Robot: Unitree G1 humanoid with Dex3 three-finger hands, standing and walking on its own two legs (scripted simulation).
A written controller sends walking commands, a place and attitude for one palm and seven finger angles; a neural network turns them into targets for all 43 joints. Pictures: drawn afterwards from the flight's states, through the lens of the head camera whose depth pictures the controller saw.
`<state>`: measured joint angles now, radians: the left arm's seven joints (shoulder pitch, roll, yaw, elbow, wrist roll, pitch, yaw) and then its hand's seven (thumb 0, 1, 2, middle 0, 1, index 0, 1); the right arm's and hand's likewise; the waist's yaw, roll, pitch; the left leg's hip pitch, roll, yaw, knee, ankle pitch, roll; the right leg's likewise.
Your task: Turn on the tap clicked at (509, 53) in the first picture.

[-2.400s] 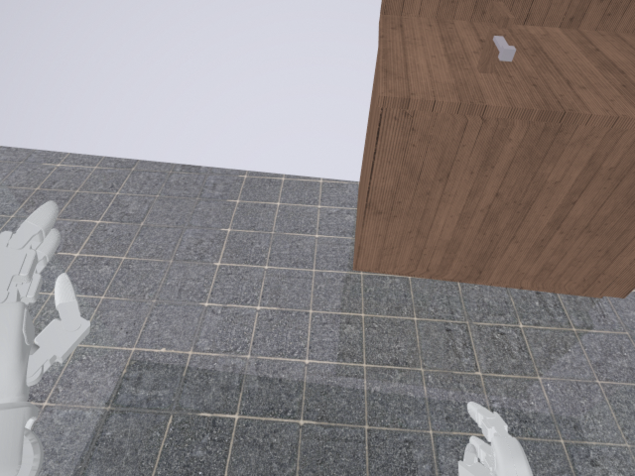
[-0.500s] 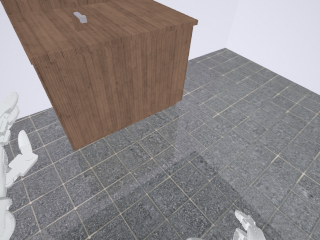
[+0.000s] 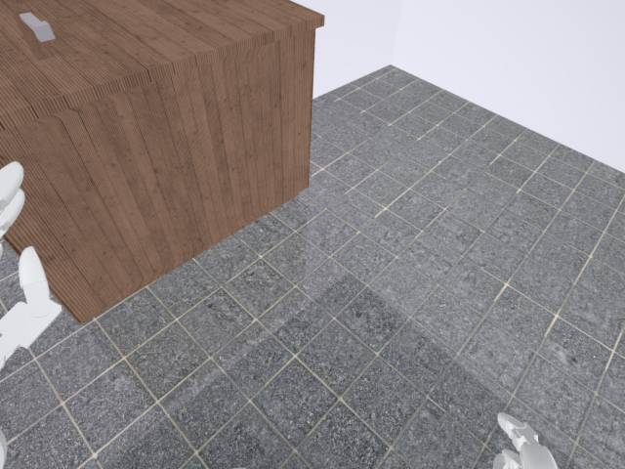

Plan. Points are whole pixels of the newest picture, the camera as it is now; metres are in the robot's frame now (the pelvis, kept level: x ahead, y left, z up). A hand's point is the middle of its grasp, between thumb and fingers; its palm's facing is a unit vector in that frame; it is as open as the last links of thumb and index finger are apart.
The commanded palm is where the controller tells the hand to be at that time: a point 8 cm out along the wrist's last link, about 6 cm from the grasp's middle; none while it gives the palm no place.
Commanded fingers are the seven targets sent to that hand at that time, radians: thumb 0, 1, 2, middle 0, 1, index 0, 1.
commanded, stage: walk to a spot facing it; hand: left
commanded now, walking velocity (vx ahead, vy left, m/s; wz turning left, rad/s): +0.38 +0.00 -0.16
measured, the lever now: (43, 31) +0.85 +0.60 +0.14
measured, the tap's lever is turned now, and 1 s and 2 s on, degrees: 0 0 0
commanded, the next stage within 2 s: turn to face it in 0.60 s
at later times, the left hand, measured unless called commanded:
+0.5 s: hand (186, 186) +0.37 +0.17 +0.18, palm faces +0.36 -0.81 -0.47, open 7.4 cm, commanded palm +0.31 +0.23 +0.19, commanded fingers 0.00 0.90 0.90 -0.20 -0.30 -0.20 -0.30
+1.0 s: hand (208, 119) +0.48 +0.17 +0.20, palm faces +0.40 -0.75 -0.53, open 7.4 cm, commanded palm +0.43 +0.22 +0.19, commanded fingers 0.00 0.90 0.90 -0.20 -0.30 -0.20 -0.30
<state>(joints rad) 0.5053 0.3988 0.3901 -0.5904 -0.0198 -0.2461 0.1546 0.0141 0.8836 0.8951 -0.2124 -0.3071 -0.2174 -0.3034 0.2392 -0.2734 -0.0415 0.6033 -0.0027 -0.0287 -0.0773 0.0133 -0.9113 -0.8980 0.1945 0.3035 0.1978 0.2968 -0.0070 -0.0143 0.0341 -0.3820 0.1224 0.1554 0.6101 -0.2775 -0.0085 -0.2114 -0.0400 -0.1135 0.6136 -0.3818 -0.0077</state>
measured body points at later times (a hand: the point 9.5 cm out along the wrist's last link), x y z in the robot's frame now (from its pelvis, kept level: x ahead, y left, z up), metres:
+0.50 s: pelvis +0.15 -0.05 +0.01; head +0.18 -0.08 +0.46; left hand +0.35 +0.21 +0.21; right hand +0.29 -0.29 -0.11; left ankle +0.14 +0.09 -0.64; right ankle +0.14 -0.13 -0.72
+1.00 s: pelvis +0.29 -0.07 +0.00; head +0.33 -0.08 +0.45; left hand +0.46 +0.21 +0.23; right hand +0.48 -0.25 -0.10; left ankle +0.31 +0.07 -0.73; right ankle +0.33 -0.19 -0.72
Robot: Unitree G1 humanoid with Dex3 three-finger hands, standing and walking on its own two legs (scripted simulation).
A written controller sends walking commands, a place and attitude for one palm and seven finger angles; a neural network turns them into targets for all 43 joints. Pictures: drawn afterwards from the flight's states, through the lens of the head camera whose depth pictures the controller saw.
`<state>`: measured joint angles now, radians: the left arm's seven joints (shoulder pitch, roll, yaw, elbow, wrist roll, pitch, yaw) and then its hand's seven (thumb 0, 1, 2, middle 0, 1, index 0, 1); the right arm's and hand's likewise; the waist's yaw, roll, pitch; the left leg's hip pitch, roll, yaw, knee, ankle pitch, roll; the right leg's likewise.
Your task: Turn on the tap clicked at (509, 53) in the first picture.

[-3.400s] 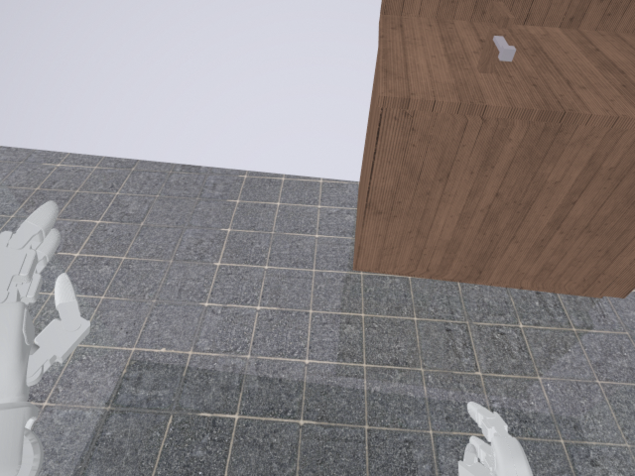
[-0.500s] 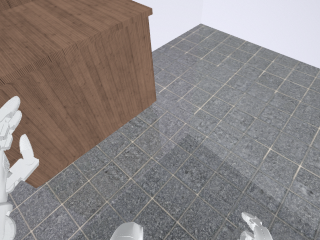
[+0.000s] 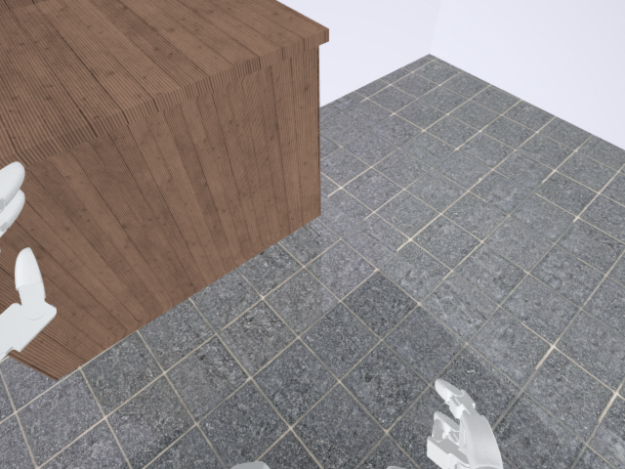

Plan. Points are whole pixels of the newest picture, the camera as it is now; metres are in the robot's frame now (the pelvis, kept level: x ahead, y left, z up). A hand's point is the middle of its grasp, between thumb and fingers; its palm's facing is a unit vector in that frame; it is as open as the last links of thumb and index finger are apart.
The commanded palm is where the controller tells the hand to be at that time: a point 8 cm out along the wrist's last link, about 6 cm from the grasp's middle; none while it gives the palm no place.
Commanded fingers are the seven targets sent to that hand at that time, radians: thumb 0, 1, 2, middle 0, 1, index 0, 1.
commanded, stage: turn to face it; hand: left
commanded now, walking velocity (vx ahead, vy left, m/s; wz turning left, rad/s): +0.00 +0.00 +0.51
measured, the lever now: out of the picture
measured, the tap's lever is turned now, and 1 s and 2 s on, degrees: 0 0 0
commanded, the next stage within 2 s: take the last steps up to it in 0.42 s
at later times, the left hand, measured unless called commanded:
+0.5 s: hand out of the picture +0.16 +0.27 +0.19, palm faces +0.57 -0.72 -0.39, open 7.4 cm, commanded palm +0.09 +0.30 +0.19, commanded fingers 0.00 0.90 0.90 -0.20 -0.30 -0.20 -0.30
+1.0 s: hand out of the picture +0.10 +0.25 +0.19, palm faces +0.65 -0.63 -0.43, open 7.4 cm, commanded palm +0.03 +0.28 +0.19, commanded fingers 0.00 0.90 0.90 -0.20 -0.30 -0.20 -0.30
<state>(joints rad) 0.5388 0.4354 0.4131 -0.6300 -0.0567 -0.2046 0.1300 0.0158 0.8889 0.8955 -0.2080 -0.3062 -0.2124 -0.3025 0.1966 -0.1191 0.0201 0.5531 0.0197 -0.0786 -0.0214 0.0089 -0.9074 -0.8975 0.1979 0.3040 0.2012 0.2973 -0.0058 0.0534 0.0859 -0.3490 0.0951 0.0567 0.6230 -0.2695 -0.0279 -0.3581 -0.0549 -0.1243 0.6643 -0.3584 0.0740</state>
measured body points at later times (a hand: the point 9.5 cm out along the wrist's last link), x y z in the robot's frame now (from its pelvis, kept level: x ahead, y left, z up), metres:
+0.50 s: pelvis +0.00 -0.01 +0.01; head +0.02 +0.02 +0.45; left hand +0.13 +0.31 +0.21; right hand +0.24 -0.20 -0.06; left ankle -0.01 +0.09 -0.73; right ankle +0.02 -0.14 -0.67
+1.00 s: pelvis -0.02 -0.04 +0.02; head -0.01 -0.04 +0.47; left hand +0.06 +0.28 +0.21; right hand +0.21 -0.23 -0.08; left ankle -0.03 +0.12 -0.68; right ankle +0.02 -0.14 -0.73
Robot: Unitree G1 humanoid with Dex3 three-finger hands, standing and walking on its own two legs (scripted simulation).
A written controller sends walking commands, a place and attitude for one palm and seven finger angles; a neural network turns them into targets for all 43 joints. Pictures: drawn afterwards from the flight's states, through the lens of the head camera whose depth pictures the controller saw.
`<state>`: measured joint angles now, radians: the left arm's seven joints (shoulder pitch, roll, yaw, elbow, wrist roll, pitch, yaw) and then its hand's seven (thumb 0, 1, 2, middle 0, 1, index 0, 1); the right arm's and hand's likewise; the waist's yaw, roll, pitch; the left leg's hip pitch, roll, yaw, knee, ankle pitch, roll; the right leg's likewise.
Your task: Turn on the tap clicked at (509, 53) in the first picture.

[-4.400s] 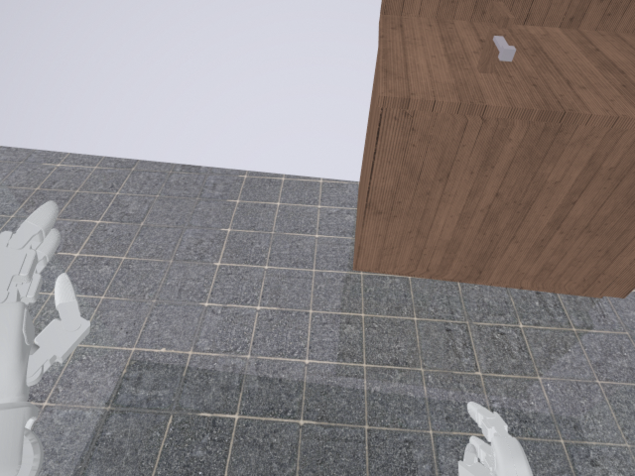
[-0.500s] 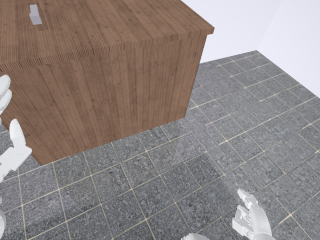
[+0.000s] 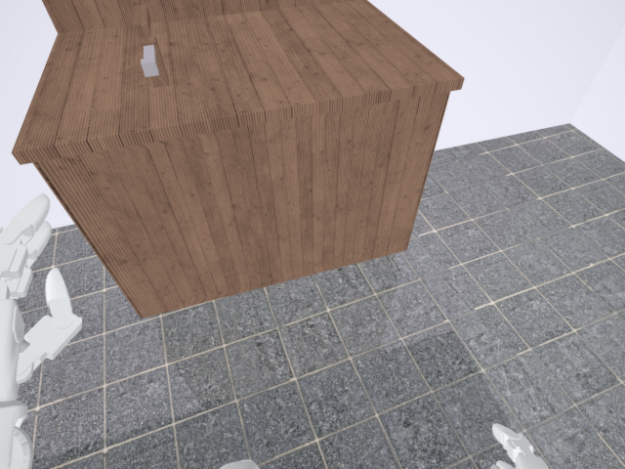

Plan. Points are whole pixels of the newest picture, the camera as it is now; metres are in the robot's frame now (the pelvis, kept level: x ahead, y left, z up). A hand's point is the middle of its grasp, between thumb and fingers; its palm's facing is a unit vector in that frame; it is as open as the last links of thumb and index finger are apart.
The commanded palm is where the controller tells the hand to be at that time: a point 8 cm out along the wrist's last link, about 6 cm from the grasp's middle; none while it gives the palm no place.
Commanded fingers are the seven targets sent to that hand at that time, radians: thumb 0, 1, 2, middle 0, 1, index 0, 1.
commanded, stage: take the last steps up to it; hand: left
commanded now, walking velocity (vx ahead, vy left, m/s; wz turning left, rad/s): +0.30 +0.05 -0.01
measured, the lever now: (150, 67) +0.83 +0.39 +0.12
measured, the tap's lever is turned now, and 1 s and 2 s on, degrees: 0 0 0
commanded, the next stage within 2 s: come to a stop and stand still in 1.96 s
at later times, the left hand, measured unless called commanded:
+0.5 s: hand (89, 261) +0.28 +0.25 +0.17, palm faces +0.41 -0.80 -0.45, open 7.4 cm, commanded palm +0.23 +0.30 +0.17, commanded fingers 0.00 0.90 0.90 -0.20 -0.30 -0.20 -0.30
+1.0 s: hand (112, 180) +0.40 +0.27 +0.18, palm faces +0.33 -0.84 -0.43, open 7.4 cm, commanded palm +0.34 +0.32 +0.17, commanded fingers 0.00 0.90 0.90 -0.20 -0.30 -0.20 -0.30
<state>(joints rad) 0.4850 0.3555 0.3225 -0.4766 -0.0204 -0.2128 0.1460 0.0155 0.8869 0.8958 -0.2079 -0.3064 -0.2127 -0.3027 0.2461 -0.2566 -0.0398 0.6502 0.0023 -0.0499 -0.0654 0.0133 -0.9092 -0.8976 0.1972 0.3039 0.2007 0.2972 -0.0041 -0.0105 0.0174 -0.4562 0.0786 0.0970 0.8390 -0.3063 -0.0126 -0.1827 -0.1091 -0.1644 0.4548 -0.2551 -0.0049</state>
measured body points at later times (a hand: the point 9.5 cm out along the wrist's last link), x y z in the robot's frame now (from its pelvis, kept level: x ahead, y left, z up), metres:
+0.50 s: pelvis +0.06 +0.02 -0.02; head +0.08 -0.01 +0.43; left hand +0.25 +0.29 +0.19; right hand +0.22 -0.19 -0.14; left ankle +0.04 +0.14 -0.69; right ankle +0.09 -0.07 -0.74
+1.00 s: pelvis +0.17 +0.05 +0.00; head +0.20 +0.05 +0.44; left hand +0.37 +0.31 +0.20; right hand +0.33 -0.16 -0.09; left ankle +0.17 +0.17 -0.74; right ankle +0.21 -0.07 -0.71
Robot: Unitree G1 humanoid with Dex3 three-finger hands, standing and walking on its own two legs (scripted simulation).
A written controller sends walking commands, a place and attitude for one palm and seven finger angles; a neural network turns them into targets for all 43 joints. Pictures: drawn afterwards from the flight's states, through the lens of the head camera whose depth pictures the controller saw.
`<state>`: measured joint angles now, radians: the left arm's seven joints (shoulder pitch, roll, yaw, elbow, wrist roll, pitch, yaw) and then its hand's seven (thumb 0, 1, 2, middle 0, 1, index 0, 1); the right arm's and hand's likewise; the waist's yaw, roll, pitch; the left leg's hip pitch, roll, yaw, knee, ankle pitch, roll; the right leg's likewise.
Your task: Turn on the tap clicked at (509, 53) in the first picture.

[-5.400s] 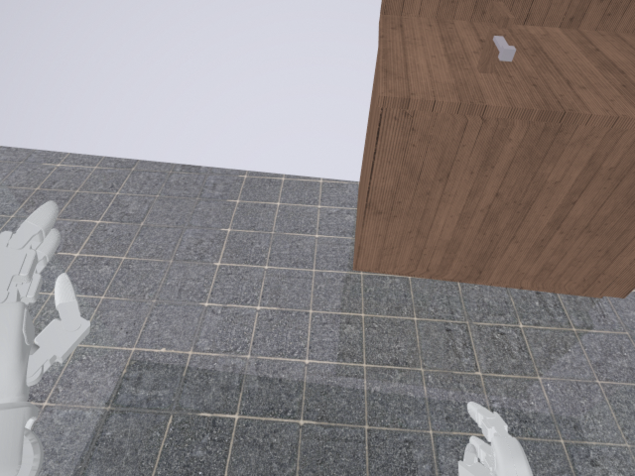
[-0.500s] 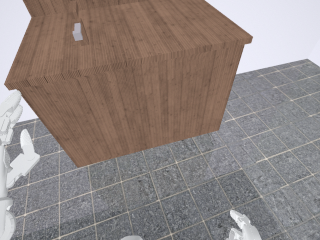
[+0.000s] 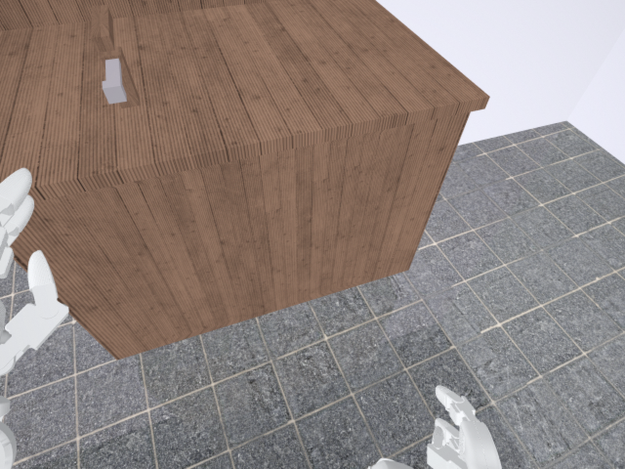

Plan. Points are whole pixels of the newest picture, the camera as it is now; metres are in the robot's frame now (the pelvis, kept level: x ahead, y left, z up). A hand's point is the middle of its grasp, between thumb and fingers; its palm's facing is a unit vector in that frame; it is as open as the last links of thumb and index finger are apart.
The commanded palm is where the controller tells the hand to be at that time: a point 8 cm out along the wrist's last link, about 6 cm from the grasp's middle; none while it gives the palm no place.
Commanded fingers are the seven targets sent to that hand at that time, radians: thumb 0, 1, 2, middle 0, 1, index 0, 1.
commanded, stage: take the last steps up to it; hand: left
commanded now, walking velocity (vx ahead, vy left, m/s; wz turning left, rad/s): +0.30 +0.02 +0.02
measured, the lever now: (114, 91) +0.64 +0.37 +0.13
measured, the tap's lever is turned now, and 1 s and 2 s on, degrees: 0 0 0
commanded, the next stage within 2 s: come to a stop and stand still in 0.96 s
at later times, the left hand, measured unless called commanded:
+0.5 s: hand (105, 216) +0.33 +0.24 +0.18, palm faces +0.43 -0.82 -0.38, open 7.4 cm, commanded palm +0.27 +0.28 +0.18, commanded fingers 0.00 0.90 0.90 -0.20 -0.30 -0.20 -0.30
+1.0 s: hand (159, 174) +0.40 +0.21 +0.17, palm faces +0.41 -0.81 -0.42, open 7.4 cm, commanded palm +0.34 +0.26 +0.18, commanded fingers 0.00 0.90 0.90 -0.20 -0.30 -0.20 -0.30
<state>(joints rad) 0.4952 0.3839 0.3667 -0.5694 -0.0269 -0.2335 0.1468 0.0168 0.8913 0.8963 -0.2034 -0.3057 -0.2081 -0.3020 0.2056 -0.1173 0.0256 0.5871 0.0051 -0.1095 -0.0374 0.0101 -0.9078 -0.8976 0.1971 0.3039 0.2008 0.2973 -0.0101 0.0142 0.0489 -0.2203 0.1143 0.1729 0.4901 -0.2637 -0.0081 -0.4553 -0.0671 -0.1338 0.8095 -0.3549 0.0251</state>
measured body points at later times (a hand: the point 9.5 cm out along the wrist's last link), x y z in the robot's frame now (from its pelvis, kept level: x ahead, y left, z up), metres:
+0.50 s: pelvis +0.11 +0.00 -0.01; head +0.12 +0.01 +0.44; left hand +0.30 +0.28 +0.20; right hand +0.27 -0.26 -0.08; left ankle +0.14 +0.12 -0.74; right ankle +0.08 -0.11 -0.71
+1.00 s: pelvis +0.19 -0.03 +0.00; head +0.22 -0.03 +0.44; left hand +0.37 +0.25 +0.20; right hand +0.36 -0.28 -0.10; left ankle +0.23 +0.10 -0.72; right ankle +0.19 -0.12 -0.74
